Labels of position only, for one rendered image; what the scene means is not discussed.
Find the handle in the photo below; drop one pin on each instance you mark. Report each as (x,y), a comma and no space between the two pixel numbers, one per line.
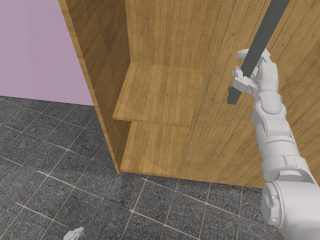
(269,23)

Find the left robot hand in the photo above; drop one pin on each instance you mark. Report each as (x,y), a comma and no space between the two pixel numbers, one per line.
(74,235)

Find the wardrobe door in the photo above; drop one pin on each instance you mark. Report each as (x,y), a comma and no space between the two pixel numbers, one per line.
(221,144)

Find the robot right forearm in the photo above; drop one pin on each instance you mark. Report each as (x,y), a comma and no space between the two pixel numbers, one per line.
(281,160)

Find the robot right upper arm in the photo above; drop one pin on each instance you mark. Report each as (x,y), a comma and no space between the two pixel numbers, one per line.
(293,208)

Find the right robot hand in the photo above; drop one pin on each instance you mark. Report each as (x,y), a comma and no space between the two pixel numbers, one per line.
(264,78)

